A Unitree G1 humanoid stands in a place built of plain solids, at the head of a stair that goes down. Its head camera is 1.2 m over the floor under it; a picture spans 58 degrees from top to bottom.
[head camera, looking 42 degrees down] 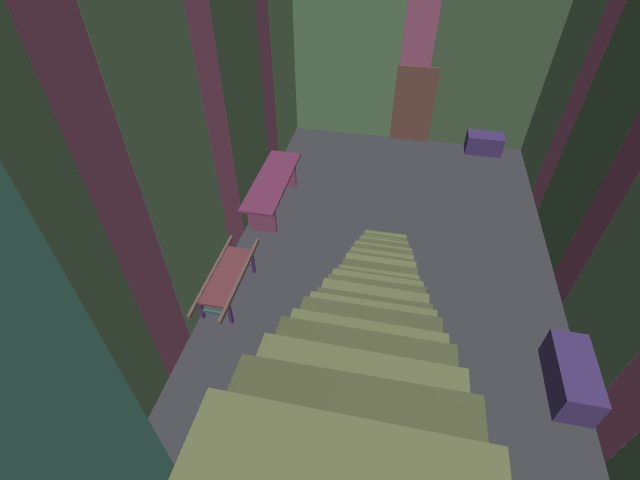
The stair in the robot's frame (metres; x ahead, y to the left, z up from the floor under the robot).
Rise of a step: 0.18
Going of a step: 0.24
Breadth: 0.86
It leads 12 degrees to the right of straight ahead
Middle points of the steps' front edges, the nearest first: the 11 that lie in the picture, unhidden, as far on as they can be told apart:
0.58 -0.09 0.00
0.83 -0.14 -0.18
1.04 -0.18 -0.36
1.28 -0.23 -0.54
1.47 -0.27 -0.72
1.72 -0.32 -0.90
1.92 -0.36 -1.08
2.12 -0.40 -1.27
2.38 -0.46 -1.45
2.61 -0.50 -1.63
2.84 -0.55 -1.81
